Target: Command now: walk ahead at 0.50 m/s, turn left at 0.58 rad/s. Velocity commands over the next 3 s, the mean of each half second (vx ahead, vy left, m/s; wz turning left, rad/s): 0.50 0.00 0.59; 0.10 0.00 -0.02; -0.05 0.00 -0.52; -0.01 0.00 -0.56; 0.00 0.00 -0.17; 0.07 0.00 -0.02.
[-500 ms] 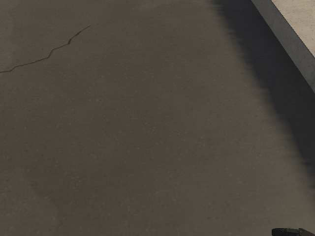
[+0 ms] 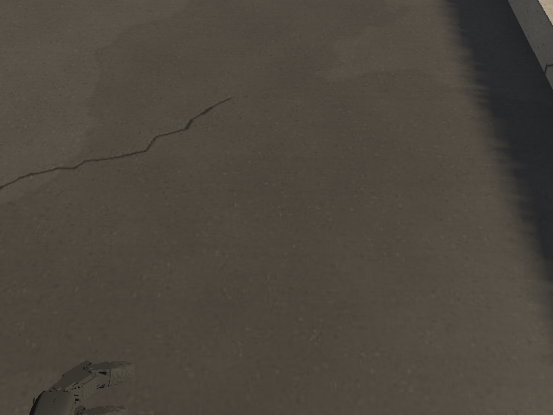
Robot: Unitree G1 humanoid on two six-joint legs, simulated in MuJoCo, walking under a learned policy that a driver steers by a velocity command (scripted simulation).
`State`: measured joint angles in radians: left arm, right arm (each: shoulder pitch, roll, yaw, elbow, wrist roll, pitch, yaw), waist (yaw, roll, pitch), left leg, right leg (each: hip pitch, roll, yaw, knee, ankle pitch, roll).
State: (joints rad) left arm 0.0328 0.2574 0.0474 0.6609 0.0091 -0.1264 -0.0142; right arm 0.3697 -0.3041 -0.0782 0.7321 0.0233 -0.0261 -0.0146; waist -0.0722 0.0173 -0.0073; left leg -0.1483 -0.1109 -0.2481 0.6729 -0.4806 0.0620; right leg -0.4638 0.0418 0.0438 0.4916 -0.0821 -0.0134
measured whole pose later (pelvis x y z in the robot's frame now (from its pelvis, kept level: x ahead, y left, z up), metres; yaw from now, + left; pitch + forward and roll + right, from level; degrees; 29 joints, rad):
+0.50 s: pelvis +0.25 +0.05 -0.01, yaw +18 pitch +2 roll -2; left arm 0.35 0.32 0.08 0.85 -0.02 -0.05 0.01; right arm 0.05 -0.28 -0.06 0.57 0.02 -0.02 0.06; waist 0.08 0.02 0.04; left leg -0.53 0.01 0.04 0.59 -0.11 0.10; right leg 0.06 -0.08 -0.24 0.46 -0.48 0.06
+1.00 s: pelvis +0.42 +0.10 +0.00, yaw +14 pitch +2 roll +2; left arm 0.21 0.28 0.05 0.73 0.01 -0.02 -0.03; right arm 0.10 -0.27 -0.05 0.75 -0.01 0.03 -0.05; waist 0.02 0.00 0.05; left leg -0.26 -0.03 0.11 0.69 -0.43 0.03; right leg -0.44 -0.01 -0.01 0.59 -0.15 -0.03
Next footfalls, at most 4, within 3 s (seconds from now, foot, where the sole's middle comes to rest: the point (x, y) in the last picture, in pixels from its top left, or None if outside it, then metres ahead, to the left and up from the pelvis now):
0.50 left None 0.38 0.19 -0.76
0.96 right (255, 382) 0.56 0.04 -0.76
1.36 left None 0.42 0.26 -0.76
1.84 right None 0.38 0.00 -0.76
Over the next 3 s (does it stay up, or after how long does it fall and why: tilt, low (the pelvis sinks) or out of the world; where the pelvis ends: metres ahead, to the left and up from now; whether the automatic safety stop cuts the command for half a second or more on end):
stays up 0.42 0.11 0.02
